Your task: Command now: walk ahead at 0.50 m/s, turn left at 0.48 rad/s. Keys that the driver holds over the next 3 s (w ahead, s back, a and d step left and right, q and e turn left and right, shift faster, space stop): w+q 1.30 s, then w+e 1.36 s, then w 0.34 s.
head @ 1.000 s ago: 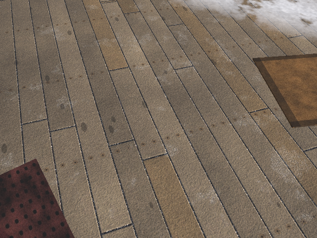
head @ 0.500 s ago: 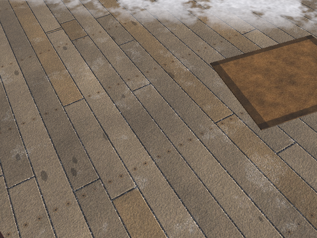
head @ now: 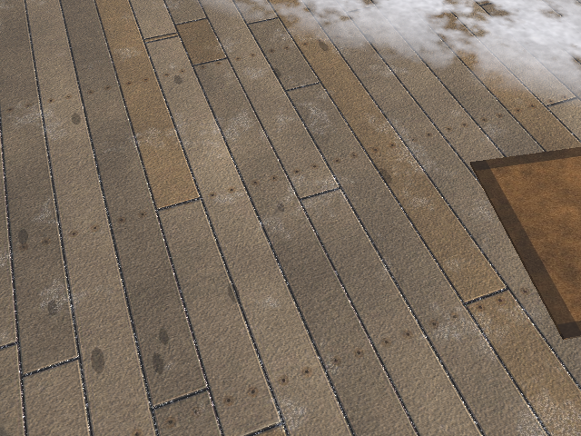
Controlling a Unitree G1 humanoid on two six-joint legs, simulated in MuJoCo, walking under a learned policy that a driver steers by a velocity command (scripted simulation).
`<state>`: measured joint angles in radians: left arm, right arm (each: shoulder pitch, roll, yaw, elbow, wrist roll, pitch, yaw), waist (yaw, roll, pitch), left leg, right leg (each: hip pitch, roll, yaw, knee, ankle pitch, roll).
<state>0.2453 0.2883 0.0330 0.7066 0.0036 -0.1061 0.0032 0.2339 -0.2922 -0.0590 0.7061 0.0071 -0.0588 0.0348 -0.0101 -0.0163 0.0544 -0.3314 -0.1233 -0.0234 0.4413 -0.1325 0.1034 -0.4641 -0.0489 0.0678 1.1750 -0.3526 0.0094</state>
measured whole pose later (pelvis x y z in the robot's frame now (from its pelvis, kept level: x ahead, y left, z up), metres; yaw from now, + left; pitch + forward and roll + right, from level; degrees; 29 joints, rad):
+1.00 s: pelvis +0.50 +0.11 +0.00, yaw +36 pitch +1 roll -1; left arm 0.19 0.32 0.05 0.73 0.00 -0.11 0.00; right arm 0.26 -0.29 -0.07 0.64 0.01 -0.04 0.03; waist -0.01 -0.02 0.07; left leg -0.31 -0.11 -0.03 0.46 -0.17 0.11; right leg -0.50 -0.09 0.05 1.14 -0.33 0.02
